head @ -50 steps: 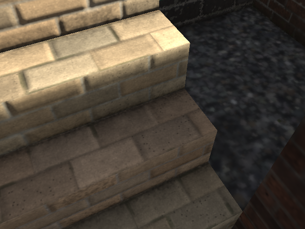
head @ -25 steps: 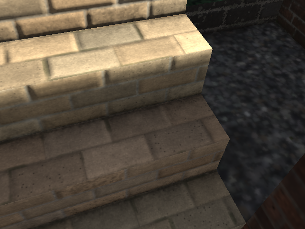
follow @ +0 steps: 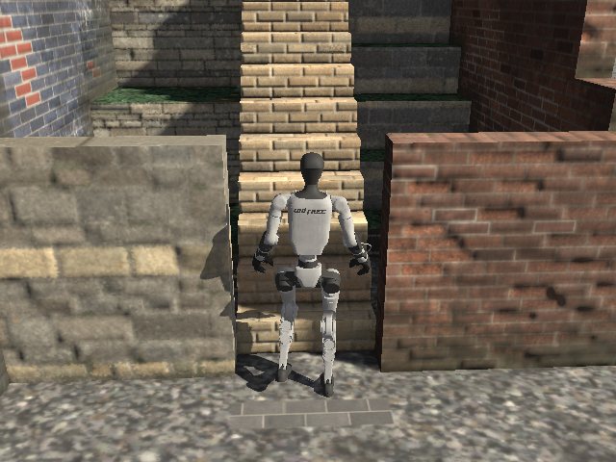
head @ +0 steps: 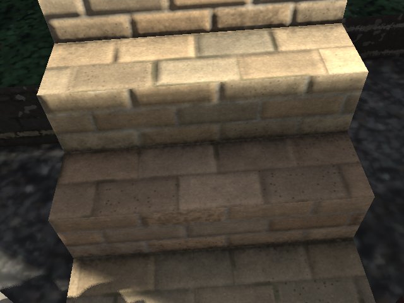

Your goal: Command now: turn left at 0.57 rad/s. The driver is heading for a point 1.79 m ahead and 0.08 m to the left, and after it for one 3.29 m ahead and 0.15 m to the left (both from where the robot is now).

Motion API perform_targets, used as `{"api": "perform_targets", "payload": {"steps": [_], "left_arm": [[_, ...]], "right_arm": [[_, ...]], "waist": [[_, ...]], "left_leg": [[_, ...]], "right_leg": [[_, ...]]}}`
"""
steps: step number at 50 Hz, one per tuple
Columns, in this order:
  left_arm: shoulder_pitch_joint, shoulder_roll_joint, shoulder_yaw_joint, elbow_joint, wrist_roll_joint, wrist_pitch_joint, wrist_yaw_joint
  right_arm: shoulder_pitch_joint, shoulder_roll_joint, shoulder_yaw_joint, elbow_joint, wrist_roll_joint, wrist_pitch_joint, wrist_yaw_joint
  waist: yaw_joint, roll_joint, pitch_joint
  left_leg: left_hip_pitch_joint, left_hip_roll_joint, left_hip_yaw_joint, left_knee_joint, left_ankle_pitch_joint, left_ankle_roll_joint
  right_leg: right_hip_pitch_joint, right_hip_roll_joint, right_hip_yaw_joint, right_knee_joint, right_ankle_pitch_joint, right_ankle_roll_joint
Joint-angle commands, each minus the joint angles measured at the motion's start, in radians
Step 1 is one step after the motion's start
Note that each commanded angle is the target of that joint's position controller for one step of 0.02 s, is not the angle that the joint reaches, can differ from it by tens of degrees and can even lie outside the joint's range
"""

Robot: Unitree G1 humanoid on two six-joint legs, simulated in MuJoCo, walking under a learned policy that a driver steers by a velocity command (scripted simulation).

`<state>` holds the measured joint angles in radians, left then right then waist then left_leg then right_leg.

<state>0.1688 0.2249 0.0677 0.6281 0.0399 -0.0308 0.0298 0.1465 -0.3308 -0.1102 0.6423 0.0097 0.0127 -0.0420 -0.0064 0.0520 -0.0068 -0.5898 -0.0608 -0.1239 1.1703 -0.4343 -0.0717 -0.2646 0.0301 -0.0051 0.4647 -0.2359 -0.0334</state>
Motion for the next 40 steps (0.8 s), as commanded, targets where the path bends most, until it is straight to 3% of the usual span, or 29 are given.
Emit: {"api": "perform_targets", "payload": {"steps": [1,3,5,6,7,9,11,12,14,15,16,17,18,19,20,21,22,24,26,27,31,33,34,35,36,37,38,39,40], "left_arm": [[-0.112,0.118,0.022,-0.098,-0.014,0.001,0.017],[-0.04,0.127,0.021,-0.078,-0.002,0.011,0.026],[-0.01,0.152,0.029,-0.069,0.0,0.019,0.03],[-0.002,0.17,0.036,-0.063,-0.01,0.02,0.03],[0.013,0.194,0.046,-0.042,-0.024,0.021,0.031],[0.005,0.217,0.057,-0.039,-0.034,0.018,0.024],[-0.011,0.223,0.062,-0.038,-0.032,0.033,0.013],[-0.034,0.235,0.064,-0.044,-0.042,0.038,0.012],[-0.015,0.218,0.062,-0.028,-0.048,0.04,0.02],[0.004,0.189,0.054,-0.021,-0.042,0.035,0.016],[-0.01,0.115,0.028,-0.072,0.01,0.027,0.007],[-0.106,0.17,0.04,-0.107,-0.008,0.013,0.019],[-0.108,0.223,0.056,-0.088,-0.03,0.012,0.023],[-0.08,0.221,0.061,-0.065,-0.037,0.02,0.03],[-0.065,0.211,0.063,-0.047,-0.029,0.024,0.038],[-0.053,0.197,0.061,-0.052,-0.019,0.027,0.041],[-0.068,0.174,0.057,-0.053,-0.018,0.031,0.04],[-0.041,0.142,0.041,-0.029,-0.033,0.029,0.041],[-0.067,0.127,0.03,-0.028,-0.035,0.03,0.039],[-0.098,0.109,0.022,-0.051,-0.033,0.042,0.032],[-0.083,0.135,0.026,-0.045,-0.048,0.049,0.017],[-0.059,0.126,0.024,-0.037,-0.05,0.044,0.011],[-0.027,0.106,0.02,-0.025,-0.046,0.037,0.006],[-0.012,0.11,0.018,-0.021,-0.036,0.033,0.003],[0.025,0.158,0.025,-0.024,-0.02,0.031,0.005],[-0.008,0.198,0.028,-0.013,-0.014,0.034,0.006],[-0.061,0.114,0.008,-0.016,-0.018,0.034,-0.001],[-0.094,0.089,0.001,-0.029,-0.018,0.028,-0.004],[-0.085,0.102,0.006,-0.025,-0.021,0.024,-0.003]], "right_arm": [[-0.004,-0.076,-0.021,-0.074,-0.015,0.002,0.008],[-0.079,-0.038,0.0,-0.112,-0.008,0.006,0.008],[-0.094,-0.017,0.016,-0.126,-0.013,0.006,0.011],[-0.087,-0.012,0.02,-0.13,-0.005,0.005,0.019],[-0.057,-0.007,0.022,-0.127,0.017,0.002,0.029],[-0.052,-0.032,0.02,-0.126,0.021,-0.002,0.04],[-0.032,-0.034,0.026,-0.128,0.014,0.003,0.035],[-0.013,-0.034,0.026,-0.129,0.016,0.003,0.036],[0.049,-0.047,0.012,-0.108,0.001,0.006,0.033],[0.112,-0.089,-0.002,-0.105,0.001,0.009,0.024],[0.15,-0.198,-0.025,-0.121,-0.006,0.011,0.01],[0.146,-0.226,-0.026,-0.146,-0.056,-0.002,0.024],[0.068,-0.176,-0.013,-0.165,-0.064,-0.02,0.025],[0.007,-0.134,-0.002,-0.16,-0.038,-0.031,0.018],[-0.016,-0.105,0.01,-0.156,-0.021,-0.034,0.011],[-0.035,-0.103,0.014,-0.151,-0.01,-0.033,0.007],[-0.024,-0.112,0.012,-0.147,-0.01,-0.034,0.002],[-0.007,-0.086,0.021,-0.141,-0.017,-0.03,-0.009],[0.002,-0.073,0.025,-0.136,-0.021,-0.024,-0.012],[0.015,-0.064,0.032,-0.129,-0.023,-0.028,-0.009],[0.009,-0.08,0.029,-0.116,-0.028,-0.039,0.014],[-0.007,-0.057,0.039,-0.107,-0.023,-0.044,0.021],[-0.02,-0.031,0.049,-0.103,-0.019,-0.045,0.021],[0.015,-0.008,0.057,-0.088,-0.021,-0.052,0.021],[0.042,0.013,0.065,-0.082,-0.034,-0.062,0.023],[0.114,0.026,0.066,-0.076,-0.043,-0.075,0.031],[0.062,0.001,0.062,-0.077,-0.051,-0.081,0.028],[0.017,-0.015,0.055,-0.074,-0.049,-0.08,0.026],[-0.016,-0.005,0.054,-0.072,-0.049,-0.072,0.023]], "waist": [[-0.025,-0.131,-0.02],[0.017,-0.149,-0.042],[0.027,-0.175,-0.085],[0.026,-0.19,-0.102],[0.016,-0.224,-0.089],[0.03,-0.239,-0.07],[0.034,-0.232,-0.084],[0.013,-0.223,-0.089],[-0.012,-0.185,-0.119],[-0.029,-0.083,-0.125],[-0.003,0.265,-0.112],[-0.073,0.262,-0.142],[-0.055,0.168,-0.117],[-0.021,0.092,-0.089],[-0.011,0.047,-0.082],[0.007,0.049,-0.085],[0.013,0.011,-0.092],[0.007,0.037,-0.122],[-0.01,0.074,-0.116],[-0.013,0.113,-0.088],[-0.026,0.129,-0.07],[-0.012,0.134,-0.062],[0.016,0.121,-0.062],[0.017,0.096,-0.075],[0.01,0.019,-0.114],[-0.078,-0.176,-0.15],[-0.064,-0.223,-0.132],[-0.049,-0.197,-0.108],[-0.033,-0.173,-0.095]], "left_leg": [[-0.07,0.047,0.035,0.176,0.103,-0.041],[-0.112,0.058,0.063,0.051,0.149,-0.049],[-0.081,0.078,0.076,-0.063,0.11,-0.049],[-0.047,0.086,0.085,-0.112,0.083,-0.041],[0.014,0.096,0.077,-0.212,0.048,-0.026],[0.093,0.088,0.132,-0.319,0.009,-0.003],[0.145,0.088,0.155,-0.415,0.017,0.024],[0.184,0.085,0.163,-0.511,0.093,0.045],[0.333,0.028,0.19,-0.693,0.181,0.092],[0.5,0.1,0.053,-0.757,0.335,0.144],[0.665,0.349,-0.299,-0.743,0.718,0.276],[0.54,0.422,-0.427,-0.809,0.66,0.445],[0.509,0.382,-0.342,-0.828,0.591,0.418],[0.456,0.334,-0.263,-0.825,0.581,0.359],[0.429,0.291,-0.204,-0.812,0.608,0.315],[0.388,0.266,-0.176,-0.797,0.656,0.299],[0.386,0.262,-0.165,-0.776,0.702,0.281],[0.42,0.247,-0.139,-0.764,0.694,0.258],[0.425,0.23,-0.142,-0.767,0.596,0.241],[0.414,0.243,-0.18,-0.774,0.564,0.262],[0.347,0.24,-0.225,-0.796,0.39,0.281],[0.332,0.226,-0.244,-0.79,0.355,0.273],[0.31,0.204,-0.238,-0.782,0.344,0.249],[0.282,0.18,-0.232,-0.781,0.329,0.209],[0.225,0.146,-0.195,-0.716,0.24,0.151],[0.182,0.056,-0.08,-0.67,0.091,0.089],[0.248,0.069,-0.046,-0.683,0.093,0.041],[0.281,0.072,-0.046,-0.702,0.14,0.03],[0.302,0.068,-0.04,-0.714,0.182,0.03]], "right_leg": [[-0.004,-0.235,0.135,-0.177,0.274,-0.184],[0.085,-0.234,0.106,-0.165,0.294,-0.195],[0.142,-0.264,0.104,-0.157,0.318,-0.208],[0.157,-0.28,0.101,-0.154,0.318,-0.209],[0.135,-0.279,0.086,-0.171,0.228,-0.205],[0.111,-0.281,0.076,-0.173,0.151,-0.192],[0.114,-0.301,0.079,-0.145,0.151,-0.185],[0.114,-0.312,0.081,-0.114,0.18,-0.168],[0.076,-0.286,0.025,-0.005,0.204,-0.097],[-0.089,-0.243,-0.038,0.145,0.089,-0.011],[-0.429,-0.108,-0.137,0.473,-0.348,0.103],[-0.5,-0.032,0.042,0.67,-0.427,0.122],[-0.504,-0.049,0.089,0.765,-0.351,0.118],[-0.477,-0.055,0.094,0.774,-0.26,0.117],[-0.447,-0.054,0.081,0.776,-0.195,0.127],[-0.403,-0.043,0.071,0.782,-0.145,0.136],[-0.392,-0.033,0.073,0.795,-0.112,0.129],[-0.364,-0.041,0.069,0.708,-0.075,0.13],[-0.326,-0.051,0.064,0.577,-0.055,0.119],[-0.323,-0.056,0.065,0.525,-0.073,0.109],[-0.168,-0.043,0.038,0.333,-0.148,0.077],[-0.089,-0.033,0.024,0.173,-0.111,0.061],[-0.006,-0.025,0.01,0.017,-0.008,0.045],[0.086,-0.046,0.033,-0.073,0.086,0.028],[0.202,-0.162,0.129,-0.091,0.251,-0.012],[0.23,-0.267,0.244,-0.055,0.394,-0.114],[0.127,-0.278,0.275,-0.089,0.294,-0.163],[0.1,-0.232,0.239,-0.102,0.196,-0.129],[0.086,-0.195,0.206,-0.097,0.119,-0.089]]}}
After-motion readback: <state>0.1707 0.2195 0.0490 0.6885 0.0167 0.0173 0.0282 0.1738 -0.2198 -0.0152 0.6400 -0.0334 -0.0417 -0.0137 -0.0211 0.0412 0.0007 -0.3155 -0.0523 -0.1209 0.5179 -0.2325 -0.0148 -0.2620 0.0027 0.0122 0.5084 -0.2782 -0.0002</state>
